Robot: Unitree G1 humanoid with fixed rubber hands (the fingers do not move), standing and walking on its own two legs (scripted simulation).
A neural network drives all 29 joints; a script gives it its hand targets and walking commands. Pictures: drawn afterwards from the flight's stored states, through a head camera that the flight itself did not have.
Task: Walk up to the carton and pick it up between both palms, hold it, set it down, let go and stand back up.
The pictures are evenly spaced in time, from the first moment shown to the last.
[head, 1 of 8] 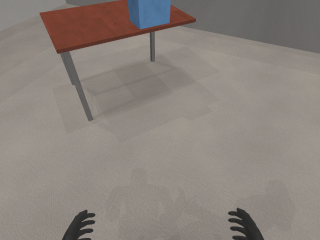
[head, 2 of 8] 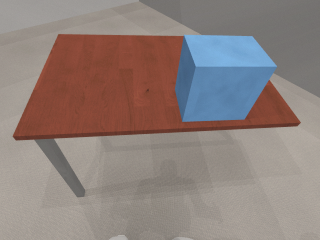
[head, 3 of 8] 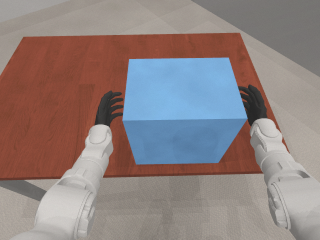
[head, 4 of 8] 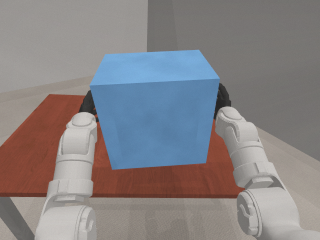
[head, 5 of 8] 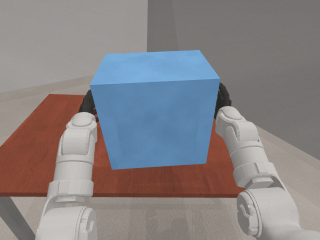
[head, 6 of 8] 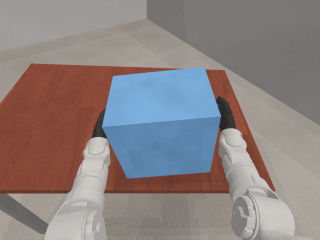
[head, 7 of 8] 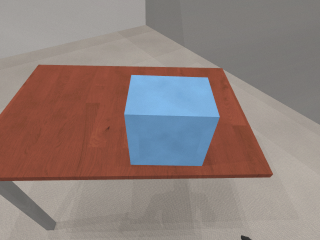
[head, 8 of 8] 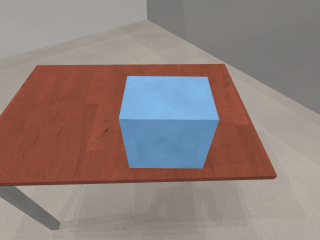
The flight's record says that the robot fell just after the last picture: no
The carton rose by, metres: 0.21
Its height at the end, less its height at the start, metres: +0.00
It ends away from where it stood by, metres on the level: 0.01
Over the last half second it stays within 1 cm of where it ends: yes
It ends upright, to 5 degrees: yes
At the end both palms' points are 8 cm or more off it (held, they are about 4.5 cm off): yes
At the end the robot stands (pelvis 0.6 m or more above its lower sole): yes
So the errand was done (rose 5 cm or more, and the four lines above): yes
